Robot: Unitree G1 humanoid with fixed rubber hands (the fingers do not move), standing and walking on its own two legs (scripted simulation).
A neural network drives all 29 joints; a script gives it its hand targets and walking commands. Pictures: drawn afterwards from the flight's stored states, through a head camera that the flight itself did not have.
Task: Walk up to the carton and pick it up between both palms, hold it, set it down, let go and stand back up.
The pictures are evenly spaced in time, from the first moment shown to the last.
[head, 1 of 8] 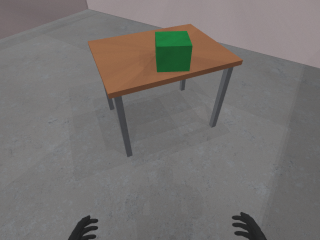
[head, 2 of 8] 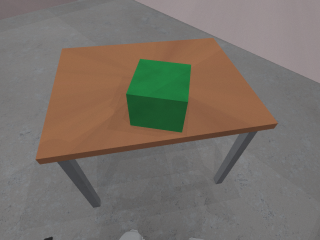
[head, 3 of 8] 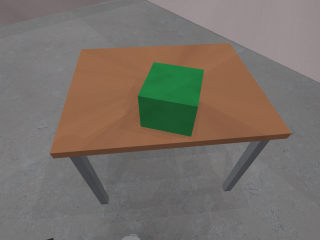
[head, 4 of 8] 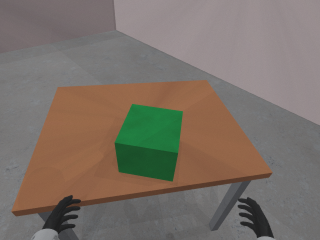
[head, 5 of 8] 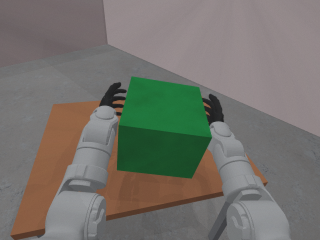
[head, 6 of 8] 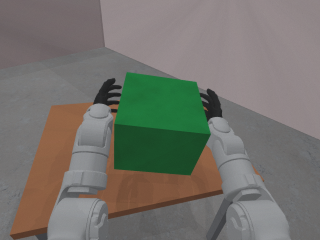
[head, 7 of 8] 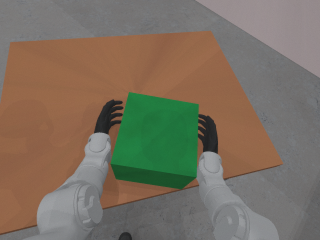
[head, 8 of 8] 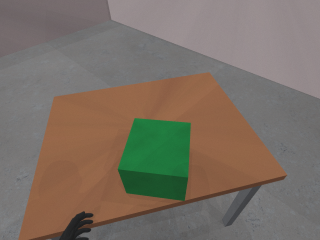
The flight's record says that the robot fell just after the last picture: no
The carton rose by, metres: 0.23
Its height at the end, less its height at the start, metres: +0.00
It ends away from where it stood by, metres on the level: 0.02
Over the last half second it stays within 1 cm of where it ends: yes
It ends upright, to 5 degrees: yes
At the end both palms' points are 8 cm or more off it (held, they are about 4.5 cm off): yes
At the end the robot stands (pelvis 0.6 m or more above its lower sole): yes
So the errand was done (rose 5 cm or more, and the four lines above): yes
